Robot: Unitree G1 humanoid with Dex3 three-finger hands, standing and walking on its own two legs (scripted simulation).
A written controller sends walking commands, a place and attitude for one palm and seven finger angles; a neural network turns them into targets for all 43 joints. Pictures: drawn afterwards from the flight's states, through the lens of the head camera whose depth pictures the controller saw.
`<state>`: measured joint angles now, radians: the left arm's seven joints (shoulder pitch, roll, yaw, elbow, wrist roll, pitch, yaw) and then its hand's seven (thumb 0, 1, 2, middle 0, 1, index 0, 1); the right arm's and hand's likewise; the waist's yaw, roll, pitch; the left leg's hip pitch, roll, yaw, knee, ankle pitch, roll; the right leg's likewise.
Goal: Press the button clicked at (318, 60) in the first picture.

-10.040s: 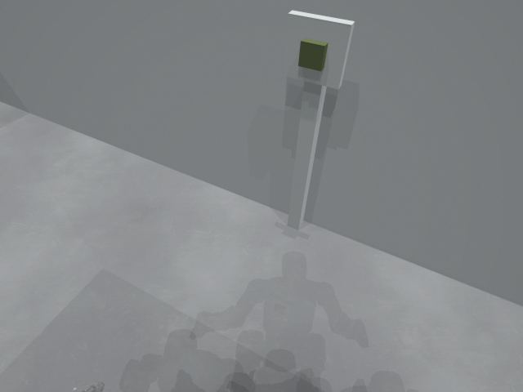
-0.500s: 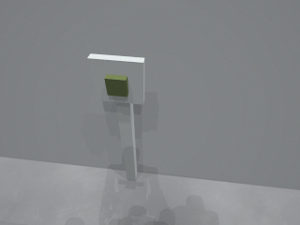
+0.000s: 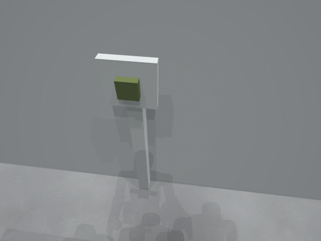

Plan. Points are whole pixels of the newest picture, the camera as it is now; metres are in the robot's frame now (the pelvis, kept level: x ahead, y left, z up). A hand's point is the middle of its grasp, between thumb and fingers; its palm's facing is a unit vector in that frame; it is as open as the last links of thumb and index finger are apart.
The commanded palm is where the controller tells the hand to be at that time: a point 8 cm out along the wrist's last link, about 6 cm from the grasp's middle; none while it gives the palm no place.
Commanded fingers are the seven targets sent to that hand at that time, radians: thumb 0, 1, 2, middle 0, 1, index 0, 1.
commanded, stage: come to a stop and stand still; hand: left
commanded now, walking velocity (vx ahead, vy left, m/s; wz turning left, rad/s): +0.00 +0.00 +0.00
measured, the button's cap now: (128, 88) +0.53 +0.13 +0.10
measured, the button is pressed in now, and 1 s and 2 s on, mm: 0 0 0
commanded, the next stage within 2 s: look again from close up in 1.00 s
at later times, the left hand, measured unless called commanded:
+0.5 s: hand out of the picture +0.04 +0.17 -0.17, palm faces +0.02 -0.98 -0.19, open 7.3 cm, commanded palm none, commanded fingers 0.00 0.90 0.90 -0.20 -0.30 -0.20 -0.30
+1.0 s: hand out of the picture +0.04 +0.14 -0.17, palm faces +0.03 -0.99 -0.16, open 7.3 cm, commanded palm none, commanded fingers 0.00 0.90 0.90 -0.20 -0.30 -0.20 -0.30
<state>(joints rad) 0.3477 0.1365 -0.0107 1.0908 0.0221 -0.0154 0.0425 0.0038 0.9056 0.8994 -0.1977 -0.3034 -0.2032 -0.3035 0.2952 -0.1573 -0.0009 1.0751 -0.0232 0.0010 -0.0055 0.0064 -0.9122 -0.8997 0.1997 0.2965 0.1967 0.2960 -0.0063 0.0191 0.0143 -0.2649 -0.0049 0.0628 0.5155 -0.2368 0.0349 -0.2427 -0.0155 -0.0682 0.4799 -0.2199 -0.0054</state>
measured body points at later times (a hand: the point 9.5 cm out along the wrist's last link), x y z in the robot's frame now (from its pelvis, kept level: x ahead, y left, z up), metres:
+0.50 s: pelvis +0.04 +0.00 +0.00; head +0.04 +0.00 +0.45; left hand +0.04 +0.22 -0.16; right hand +0.05 -0.23 -0.16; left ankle +0.03 +0.09 -0.74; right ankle +0.02 -0.12 -0.74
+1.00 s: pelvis +0.05 -0.01 +0.00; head +0.06 -0.01 +0.45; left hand +0.04 +0.20 -0.16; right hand +0.04 -0.23 -0.16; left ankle +0.03 +0.09 -0.74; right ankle +0.02 -0.12 -0.74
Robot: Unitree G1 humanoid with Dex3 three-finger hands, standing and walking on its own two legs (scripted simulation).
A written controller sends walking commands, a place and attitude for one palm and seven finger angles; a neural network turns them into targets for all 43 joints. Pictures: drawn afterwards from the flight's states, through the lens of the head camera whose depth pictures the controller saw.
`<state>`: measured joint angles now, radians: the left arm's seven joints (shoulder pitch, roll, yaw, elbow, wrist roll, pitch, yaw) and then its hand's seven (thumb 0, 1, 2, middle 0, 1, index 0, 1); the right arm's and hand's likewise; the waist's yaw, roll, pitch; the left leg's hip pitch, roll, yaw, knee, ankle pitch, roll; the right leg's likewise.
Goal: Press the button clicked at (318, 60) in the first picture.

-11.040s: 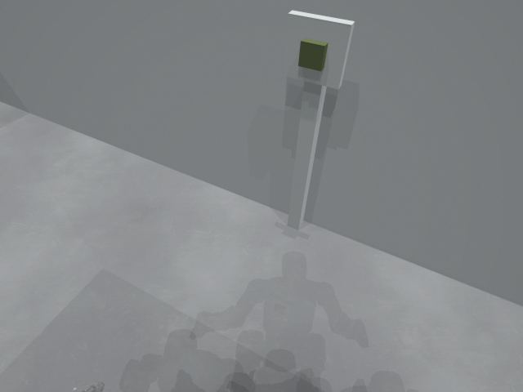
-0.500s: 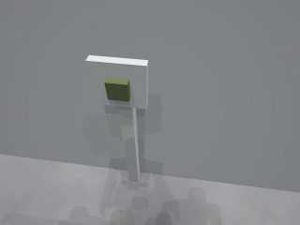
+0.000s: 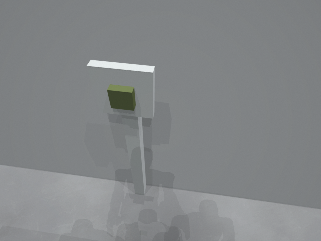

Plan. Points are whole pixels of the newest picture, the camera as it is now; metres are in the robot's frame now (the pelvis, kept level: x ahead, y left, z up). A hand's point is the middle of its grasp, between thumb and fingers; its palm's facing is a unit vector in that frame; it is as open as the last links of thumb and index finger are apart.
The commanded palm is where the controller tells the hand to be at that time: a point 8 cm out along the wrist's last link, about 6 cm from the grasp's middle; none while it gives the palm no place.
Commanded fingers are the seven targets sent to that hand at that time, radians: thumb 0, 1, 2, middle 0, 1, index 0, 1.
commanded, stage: look again from close up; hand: left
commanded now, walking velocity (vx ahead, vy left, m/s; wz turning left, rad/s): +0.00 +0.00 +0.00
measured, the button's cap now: (122, 97) +0.48 +0.15 +0.09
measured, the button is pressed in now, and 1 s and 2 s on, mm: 0 0 0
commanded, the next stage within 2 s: raise the hand and make a fist in 0.60 s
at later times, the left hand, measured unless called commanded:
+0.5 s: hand out of the picture -0.02 +0.14 -0.18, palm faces +0.04 -0.99 -0.16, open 7.4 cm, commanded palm none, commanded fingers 0.00 0.90 0.90 -0.20 -0.30 -0.20 -0.30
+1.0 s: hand (111, 211) +0.19 +0.13 +0.00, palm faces +0.02 -1.00 +0.02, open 6.3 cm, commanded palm +0.11 +0.20 -0.04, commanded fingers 0.00 0.90 0.90 -0.64 -0.78 -0.64 -0.78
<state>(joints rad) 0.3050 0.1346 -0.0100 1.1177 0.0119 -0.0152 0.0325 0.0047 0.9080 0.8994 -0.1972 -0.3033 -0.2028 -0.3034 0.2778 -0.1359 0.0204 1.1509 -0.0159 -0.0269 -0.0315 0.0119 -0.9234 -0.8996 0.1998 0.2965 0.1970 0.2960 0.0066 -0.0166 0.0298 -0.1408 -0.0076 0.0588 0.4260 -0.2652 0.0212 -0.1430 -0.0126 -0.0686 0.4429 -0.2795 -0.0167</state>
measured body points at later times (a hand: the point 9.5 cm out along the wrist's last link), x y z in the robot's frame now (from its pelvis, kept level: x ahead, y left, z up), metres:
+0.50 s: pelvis +0.00 -0.01 +0.00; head +0.01 -0.01 +0.45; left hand -0.02 +0.20 -0.16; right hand -0.02 -0.22 -0.16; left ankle -0.02 +0.10 -0.74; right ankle -0.02 -0.10 -0.74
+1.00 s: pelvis -0.03 -0.02 -0.04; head -0.01 -0.03 +0.41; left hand +0.18 +0.18 +0.00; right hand +0.15 -0.29 -0.10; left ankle -0.02 +0.10 -0.74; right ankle -0.02 -0.10 -0.74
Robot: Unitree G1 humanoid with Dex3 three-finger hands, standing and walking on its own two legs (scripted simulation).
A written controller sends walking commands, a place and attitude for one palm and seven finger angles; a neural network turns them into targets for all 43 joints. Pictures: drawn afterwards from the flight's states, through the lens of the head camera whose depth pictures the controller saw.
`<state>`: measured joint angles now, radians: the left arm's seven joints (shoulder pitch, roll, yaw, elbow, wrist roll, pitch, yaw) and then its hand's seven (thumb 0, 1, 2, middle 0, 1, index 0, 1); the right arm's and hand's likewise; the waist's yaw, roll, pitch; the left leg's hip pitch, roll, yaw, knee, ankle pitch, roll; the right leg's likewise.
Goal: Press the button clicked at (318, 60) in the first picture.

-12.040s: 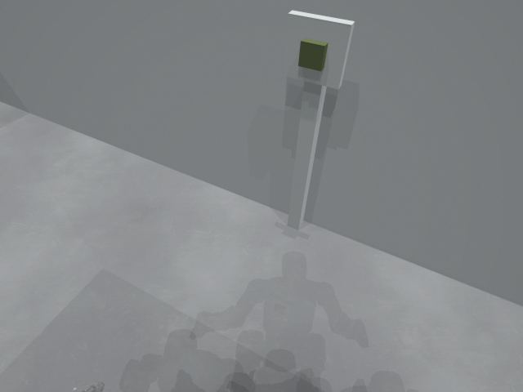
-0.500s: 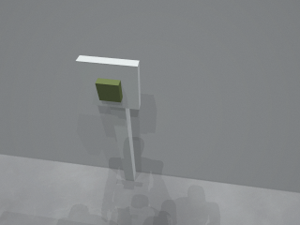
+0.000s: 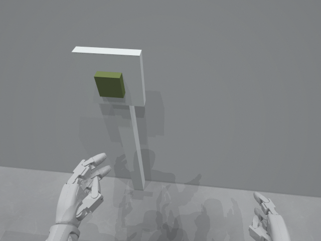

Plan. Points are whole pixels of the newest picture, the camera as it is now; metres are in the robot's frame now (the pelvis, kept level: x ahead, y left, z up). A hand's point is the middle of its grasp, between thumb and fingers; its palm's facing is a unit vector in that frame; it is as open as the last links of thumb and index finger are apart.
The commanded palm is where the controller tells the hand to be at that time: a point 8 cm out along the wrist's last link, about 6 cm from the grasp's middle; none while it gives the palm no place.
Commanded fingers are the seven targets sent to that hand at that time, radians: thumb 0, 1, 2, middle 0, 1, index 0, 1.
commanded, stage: raise the hand and make a fist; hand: left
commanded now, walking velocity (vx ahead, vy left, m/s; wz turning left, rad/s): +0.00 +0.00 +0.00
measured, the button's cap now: (110, 84) +0.51 +0.16 +0.13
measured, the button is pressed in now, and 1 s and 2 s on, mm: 0 0 0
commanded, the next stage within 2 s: aim a knuckle at the button in 1.70 s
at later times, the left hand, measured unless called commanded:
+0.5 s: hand (80, 211) +0.19 +0.18 +0.04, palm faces -0.09 -1.00 -0.02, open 3.2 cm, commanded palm +0.16 +0.24 +0.05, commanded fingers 0.00 0.90 0.90 -1.30 -1.50 -1.30 -1.50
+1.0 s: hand (59, 188) +0.22 +0.22 +0.09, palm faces -0.03 -1.00 -0.06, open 3.1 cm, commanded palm +0.19 +0.28 +0.10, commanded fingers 0.00 0.90 0.90 -1.30 -1.50 -1.30 -1.50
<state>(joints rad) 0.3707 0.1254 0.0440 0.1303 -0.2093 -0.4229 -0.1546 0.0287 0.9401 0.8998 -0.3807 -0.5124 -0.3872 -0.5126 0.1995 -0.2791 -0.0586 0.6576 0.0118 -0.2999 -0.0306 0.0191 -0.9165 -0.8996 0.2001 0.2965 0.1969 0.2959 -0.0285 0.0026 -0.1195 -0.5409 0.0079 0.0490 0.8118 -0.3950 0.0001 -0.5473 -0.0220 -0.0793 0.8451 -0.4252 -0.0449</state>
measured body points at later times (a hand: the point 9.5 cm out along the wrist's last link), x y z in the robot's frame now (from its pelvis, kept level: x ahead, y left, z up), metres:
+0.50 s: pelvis -0.01 +0.01 -0.02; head +0.03 +0.02 +0.43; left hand +0.19 +0.24 +0.04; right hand +0.16 -0.19 -0.11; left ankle +0.01 +0.12 -0.70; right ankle +0.00 -0.09 -0.70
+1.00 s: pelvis +0.01 +0.03 +0.00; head +0.02 +0.03 +0.45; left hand +0.21 +0.27 +0.09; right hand +0.20 -0.19 -0.05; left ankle +0.01 +0.12 -0.70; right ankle +0.00 -0.09 -0.70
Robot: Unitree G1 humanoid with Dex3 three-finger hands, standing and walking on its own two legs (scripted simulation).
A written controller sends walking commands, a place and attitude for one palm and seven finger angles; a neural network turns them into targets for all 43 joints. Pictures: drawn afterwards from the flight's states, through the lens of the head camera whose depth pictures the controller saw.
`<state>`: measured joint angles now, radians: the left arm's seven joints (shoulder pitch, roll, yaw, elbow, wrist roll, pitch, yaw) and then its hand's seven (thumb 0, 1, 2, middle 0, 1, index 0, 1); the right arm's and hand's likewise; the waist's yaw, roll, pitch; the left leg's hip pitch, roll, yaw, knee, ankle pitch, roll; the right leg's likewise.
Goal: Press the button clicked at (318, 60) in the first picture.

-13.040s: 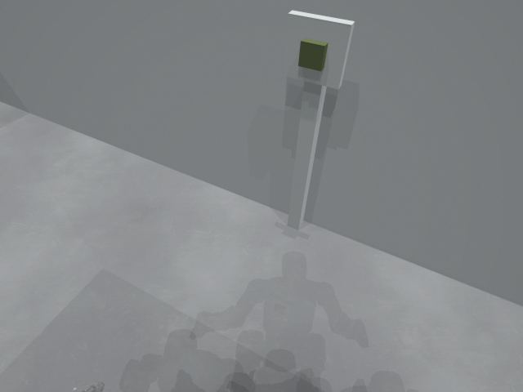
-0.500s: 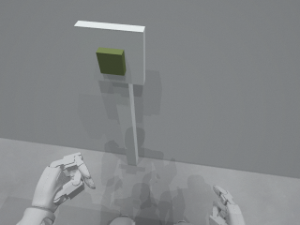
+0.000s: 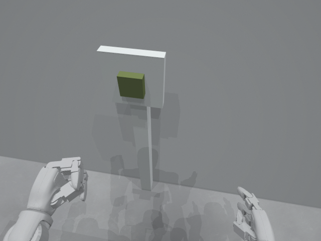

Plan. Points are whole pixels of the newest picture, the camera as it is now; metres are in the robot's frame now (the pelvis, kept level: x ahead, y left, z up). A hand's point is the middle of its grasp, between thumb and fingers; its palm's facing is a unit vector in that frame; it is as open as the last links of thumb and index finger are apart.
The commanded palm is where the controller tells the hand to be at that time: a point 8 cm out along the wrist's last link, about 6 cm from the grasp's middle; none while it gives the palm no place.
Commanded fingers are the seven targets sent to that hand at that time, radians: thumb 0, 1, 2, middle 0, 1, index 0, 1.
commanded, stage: raise the hand and make a fist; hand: left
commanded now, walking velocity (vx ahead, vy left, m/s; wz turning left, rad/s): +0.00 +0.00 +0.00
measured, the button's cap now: (132, 84) +0.50 +0.12 +0.13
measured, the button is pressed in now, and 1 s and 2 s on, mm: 0 0 0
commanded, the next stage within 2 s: aim a knuckle at the button in 0.70 s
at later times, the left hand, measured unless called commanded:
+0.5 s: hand (74, 168) +0.24 +0.20 +0.12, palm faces -0.06 -1.00 -0.04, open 3.1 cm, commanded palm +0.20 +0.25 +0.13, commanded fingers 0.00 0.90 0.90 -1.30 -1.50 -1.30 -1.50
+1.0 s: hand (83, 164) +0.25 +0.18 +0.11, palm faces -0.05 -1.00 -0.03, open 3.1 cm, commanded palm +0.23 +0.23 +0.12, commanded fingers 0.00 0.90 0.90 -1.30 -1.50 -1.30 -1.50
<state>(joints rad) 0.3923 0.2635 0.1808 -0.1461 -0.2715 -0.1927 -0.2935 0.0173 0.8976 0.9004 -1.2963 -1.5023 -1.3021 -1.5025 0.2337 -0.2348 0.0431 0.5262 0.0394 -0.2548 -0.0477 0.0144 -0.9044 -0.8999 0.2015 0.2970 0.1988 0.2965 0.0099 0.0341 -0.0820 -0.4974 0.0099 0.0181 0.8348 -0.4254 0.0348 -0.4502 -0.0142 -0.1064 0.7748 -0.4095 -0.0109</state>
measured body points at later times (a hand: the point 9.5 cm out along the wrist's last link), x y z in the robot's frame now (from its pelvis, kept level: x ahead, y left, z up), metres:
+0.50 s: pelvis +0.00 -0.01 +0.02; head +0.00 -0.02 +0.47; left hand +0.23 +0.25 +0.12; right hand +0.18 -0.25 -0.05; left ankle +0.00 +0.09 -0.71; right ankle -0.01 -0.11 -0.71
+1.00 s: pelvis -0.01 -0.02 +0.02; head -0.01 -0.03 +0.47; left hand +0.24 +0.24 +0.12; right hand +0.17 -0.25 -0.05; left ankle +0.00 +0.09 -0.71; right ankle -0.01 -0.11 -0.71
